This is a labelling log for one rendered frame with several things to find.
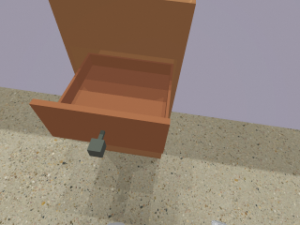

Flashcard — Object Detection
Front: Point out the drawer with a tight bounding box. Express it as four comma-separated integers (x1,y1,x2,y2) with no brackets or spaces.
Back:
29,52,173,154

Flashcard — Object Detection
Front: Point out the handle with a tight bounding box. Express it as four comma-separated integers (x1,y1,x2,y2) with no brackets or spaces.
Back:
87,130,107,158

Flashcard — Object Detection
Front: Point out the cabinet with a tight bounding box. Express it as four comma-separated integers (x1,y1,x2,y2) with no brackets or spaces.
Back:
49,0,196,159

